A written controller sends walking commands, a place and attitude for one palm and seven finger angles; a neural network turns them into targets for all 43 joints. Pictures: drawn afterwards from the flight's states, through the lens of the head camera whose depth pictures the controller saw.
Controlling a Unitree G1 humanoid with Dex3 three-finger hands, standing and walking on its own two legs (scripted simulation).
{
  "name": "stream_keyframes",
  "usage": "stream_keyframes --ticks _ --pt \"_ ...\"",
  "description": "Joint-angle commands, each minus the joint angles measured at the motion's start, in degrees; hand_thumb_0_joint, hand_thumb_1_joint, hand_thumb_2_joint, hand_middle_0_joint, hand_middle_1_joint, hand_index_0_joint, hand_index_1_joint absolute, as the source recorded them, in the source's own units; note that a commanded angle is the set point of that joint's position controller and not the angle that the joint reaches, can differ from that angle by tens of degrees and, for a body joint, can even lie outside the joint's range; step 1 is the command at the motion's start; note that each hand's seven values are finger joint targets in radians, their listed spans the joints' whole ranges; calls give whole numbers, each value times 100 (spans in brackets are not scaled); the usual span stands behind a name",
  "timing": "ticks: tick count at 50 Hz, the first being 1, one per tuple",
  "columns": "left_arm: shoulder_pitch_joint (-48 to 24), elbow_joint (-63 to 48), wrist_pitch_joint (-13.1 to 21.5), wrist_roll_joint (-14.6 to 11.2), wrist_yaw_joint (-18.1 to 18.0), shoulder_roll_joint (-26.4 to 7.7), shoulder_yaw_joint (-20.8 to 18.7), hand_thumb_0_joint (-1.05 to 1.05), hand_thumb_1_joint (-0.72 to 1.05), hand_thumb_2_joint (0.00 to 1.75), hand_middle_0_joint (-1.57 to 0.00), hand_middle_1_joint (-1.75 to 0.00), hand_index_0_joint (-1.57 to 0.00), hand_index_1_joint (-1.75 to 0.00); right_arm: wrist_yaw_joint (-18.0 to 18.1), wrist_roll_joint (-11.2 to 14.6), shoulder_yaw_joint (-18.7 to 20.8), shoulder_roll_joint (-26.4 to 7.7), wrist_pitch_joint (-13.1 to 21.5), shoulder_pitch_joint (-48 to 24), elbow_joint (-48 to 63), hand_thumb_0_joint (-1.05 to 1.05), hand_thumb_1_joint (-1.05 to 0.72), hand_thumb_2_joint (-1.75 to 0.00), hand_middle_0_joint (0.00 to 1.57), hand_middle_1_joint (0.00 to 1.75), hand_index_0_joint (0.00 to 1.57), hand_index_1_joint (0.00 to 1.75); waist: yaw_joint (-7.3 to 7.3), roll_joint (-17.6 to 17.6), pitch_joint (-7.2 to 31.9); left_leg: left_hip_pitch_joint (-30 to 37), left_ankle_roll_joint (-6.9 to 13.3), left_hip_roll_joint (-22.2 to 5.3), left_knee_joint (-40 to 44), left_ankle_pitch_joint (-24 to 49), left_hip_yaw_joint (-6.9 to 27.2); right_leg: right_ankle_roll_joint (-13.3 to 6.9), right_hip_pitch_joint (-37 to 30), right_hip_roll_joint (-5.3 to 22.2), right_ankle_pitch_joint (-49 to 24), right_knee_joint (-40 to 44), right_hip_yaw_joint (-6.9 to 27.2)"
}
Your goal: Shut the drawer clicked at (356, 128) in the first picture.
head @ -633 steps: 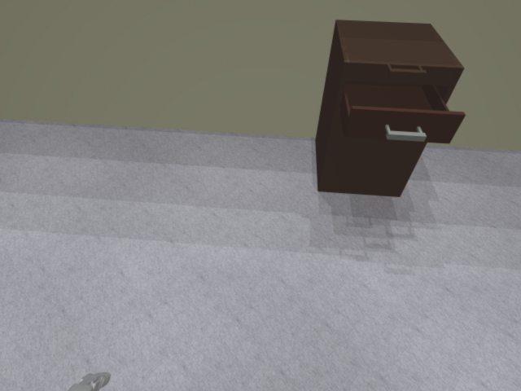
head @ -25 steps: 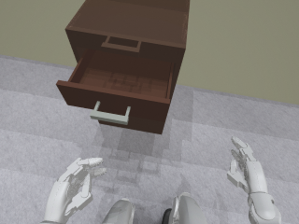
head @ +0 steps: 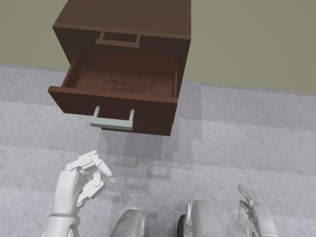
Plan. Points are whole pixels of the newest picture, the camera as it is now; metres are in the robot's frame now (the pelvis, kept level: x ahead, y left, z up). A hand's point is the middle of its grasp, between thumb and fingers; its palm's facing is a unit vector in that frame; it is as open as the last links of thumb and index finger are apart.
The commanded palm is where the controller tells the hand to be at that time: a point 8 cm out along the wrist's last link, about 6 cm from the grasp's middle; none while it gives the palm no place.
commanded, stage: raise the hand and make a fist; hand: left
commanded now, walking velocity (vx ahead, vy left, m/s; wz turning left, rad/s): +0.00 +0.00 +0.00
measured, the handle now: (113, 117) +0.45 +0.17 -0.07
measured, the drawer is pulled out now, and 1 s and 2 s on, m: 0.19 0.19 0.19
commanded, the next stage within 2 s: bring the fist close to the handle in 0.88 s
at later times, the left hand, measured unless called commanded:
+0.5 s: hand (108, 175) +0.25 +0.13 +0.02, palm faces -0.08 -1.00 -0.03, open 3.2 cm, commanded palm +0.23 +0.20 +0.03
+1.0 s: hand (103, 178) +0.24 +0.14 +0.04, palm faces -0.07 -1.00 -0.03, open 3.2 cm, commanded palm +0.23 +0.19 +0.03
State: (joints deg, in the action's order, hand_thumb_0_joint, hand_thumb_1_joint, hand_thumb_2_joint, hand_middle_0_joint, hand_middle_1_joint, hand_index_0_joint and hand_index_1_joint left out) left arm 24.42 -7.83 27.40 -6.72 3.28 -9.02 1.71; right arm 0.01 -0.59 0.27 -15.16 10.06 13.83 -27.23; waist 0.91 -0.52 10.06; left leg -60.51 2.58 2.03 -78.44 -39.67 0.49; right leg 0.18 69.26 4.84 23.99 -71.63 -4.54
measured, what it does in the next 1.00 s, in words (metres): stands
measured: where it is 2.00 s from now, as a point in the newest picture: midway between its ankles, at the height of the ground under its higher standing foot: outside the picture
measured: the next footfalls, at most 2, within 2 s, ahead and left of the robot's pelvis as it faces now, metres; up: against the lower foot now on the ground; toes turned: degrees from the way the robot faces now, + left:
none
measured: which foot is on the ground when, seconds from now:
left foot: down 0.00-1.00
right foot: down 0.00-1.00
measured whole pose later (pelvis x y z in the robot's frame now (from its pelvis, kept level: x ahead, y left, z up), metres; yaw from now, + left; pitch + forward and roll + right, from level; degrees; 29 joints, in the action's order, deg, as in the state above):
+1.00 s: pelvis +0.00 -0.01 +0.00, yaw +0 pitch +22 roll -2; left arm 19.7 -2.6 25.6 -9.4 8.3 -11.1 -2.0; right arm -0.1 0.2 -1.0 -13.6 8.4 12.4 -25.2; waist 1.6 -0.6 11.2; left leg -60.9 1.8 1.4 -78.7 -39.8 1.1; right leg -0.4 69.7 4.2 24.1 -71.9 -5.1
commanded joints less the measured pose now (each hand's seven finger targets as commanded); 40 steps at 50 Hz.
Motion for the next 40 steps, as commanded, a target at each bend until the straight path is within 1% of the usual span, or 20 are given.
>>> stream_keyframes --ticks 1,2,5,6,7,8,11,14,15,17,19,22,23,27,30,33,36,37,38,40 --pt "-447 -687 184 94 327 -502 -44 0 90 90 -124 -143 -124 -143 90 111 279 -707 283 -297 1075 0 -90 -90 20 30 20 30 131 -222 1306 40 -306 -61 1579 1403 408 -272 -1824 -270 258 676 91" --pt "-450 -707 48 74 361 -737 -276 0 90 90 -126 -145 -126 -145 113 114 295 -722 231 -263 1097 0 -90 -90 20 30 20 30 73 -209 1442 118 -326 -56 1588 1661 399 -291 -1966 -289 55 639 71" --pt "-165 -1147 -137 -213 322 -747 -688 0 90 90 -132 -151 -132 -151 118 157 317 -604 121 -248 1281 0 -90 -90 20 30 20 30 -161 -278 2092 426 -312 -23 1575 2516 230 -276 -2655 -288 -804 685 115" --pt "-195 -1255 -146 -306 273 -640 -670 0 90 90 -134 -153 -134 -153 121 154 312 -553 102 -256 1289 0 -90 -90 20 30 20 30 -135 -289 2146 450 -299 -21 1528 2707 197 -263 -2788 -285 -1110 701 138" --pt "-136 -1182 -164 -384 233 -747 -869 0 90 90 -136 -156 -136 -156 125 145 304 -523 60 -238 1266 0 -90 -90 20 30 20 30 -164 -162 2180 393 -283 -27 1499 2770 203 -283 -2899 -311 -1240 655 132" --pt "-152 -1158 -131 -426 223 -553 -773 0 90 90 -138 -158 -138 -158 109 151 290 -480 41 -246 1255 0 -90 -90 20 30 20 30 -115 -160 2075 368 -272 -29 1473 2758 161 -270 -2918 -311 -1353 703 166" --pt "-222 -899 45 -390 230 -431 -603 0 90 90 -140 -160 -140 -160 89 120 285 -469 66 -273 1148 0 -90 -90 20 30 20 30 87 96 1764 60 -216 -57 1295 2437 141 -210 -2798 -290 -1241 758 243" --pt "-232 -451 92 -257 515 -378 -365 0 90 90 -140 -160 -140 -160 69 103 276 -532 76 -306 1093 0 -90 -90 20 30 20 30 219 178 1472 -179 -187 -55 1172 2149 121 -190 -2603 -277 -969 793 316" --pt "-400 -307 83 -248 609 -484 -410 0 90 90 -140 -160 -140 -160 79 117 277 -567 87 -302 1069 0 -90 -90 20 30 20 30 278 284 1400 -285 -180 -45 1130 1945 113 -170 -2539 -266 -733 852 360" --pt "-566 -121 16 -291 808 -719 -600 0 90 90 -140 -160 -140 -160 121 141 277 -619 105 -343 1055 0 -90 -90 20 30 20 30 262 360 1334 -458 -154 -44 1077 1773 111 -183 -2538 -263 -481 894 451" --pt "-841 -258 29 -410 919 -928 -909 0 90 90 -140 -160 -140 -160 150 172 292 -623 142 -317 1036 0 -90 -90 20 30 20 30 188 265 1699 -440 -153 -24 1014 1794 63 -167 -2776 -219 -490 908 587" --pt "-610 -705 96 -646 892 -1140 -1351 0 90 90 -140 -160 -140 -160 158 171 323 -546 169 -303 1053 0 -90 -90 20 30 20 30 -48 -40 2322 -214 -176 -28 1036 2355 52 -221 -3240 -220 -1270 712 560" --pt "-577 -780 127 -697 878 -1040 -1329 0 90 90 -140 -160 -140 -160 146 171 307 -503 167 -282 1031 0 -90 -90 20 30 20 30 -70 -186 2411 -72 -182 -26 1069 2508 34 -226 -3283 -228 -1472 719 557" --pt "-339 -728 220 -745 790 -865 -1202 0 90 90 -140 -160 -140 -160 106 169 321 -471 182 -347 948 0 -90 -90 20 30 20 30 2 -71 2202 -117 -179 -65 1108 2567 86 -229 -3167 -238 -1473 706 465" --pt "-294 -352 124 -645 868 -676 -921 0 90 90 -140 -160 -140 -160 75 186 324 -541 158 -362 896 0 -90 -90 20 30 20 30 157 60 1772 -238 -172 -61 1138 2189 94 -178 -2787 -244 -912 825 419" --pt "-414 -77 -10 -613 1025 -768 -931 0 90 90 -140 -160 -140 -160 97 221 329 -631 131 -391 939 0 -90 -90 20 30 20 30 200 368 1563 -413 -149 -46 1171 1792 108 -170 -2641 -252 -312 940 449" --pt "-598 -392 25 -649 1002 -853 -938 0 90 90 -140 -160 -140 -160 127 226 311 -662 198 -401 1012 0 -90 -90 20 30 20 30 119 -4 1626 -237 -153 -26 1292 1566 112 -171 -2457 -234 150 989 415" --pt "-730 -537 54 -678 951 -924 -983 0 90 90 -140 -160 -140 -160 142 218 300 -655 205 -387 1020 0 -90 -90 20 30 20 30 115 -52 1593 -168 -162 -37 1320 1626 151 -201 -2411 -261 88 929 361" --pt "-668 -705 117 -658 885 -939 -1032 0 90 90 -140 -160 -140 -160 134 195 296 -649 216 -360 1029 0 -90 -90 20 30 20 30 31 -217 1789 33 -178 -37 1401 1762 172 -218 -2424 -275 -53 856 286" --pt "-608 -876 219 -628 696 -771 -855 0 90 90 -140 -160 -140 -160 117 154 272 -610 239 -319 1048 0 -90 -90 20 30 20 30 47 -264 1800 175 -213 -45 1446 1984 214 -231 -2357 -283 -254 769 178"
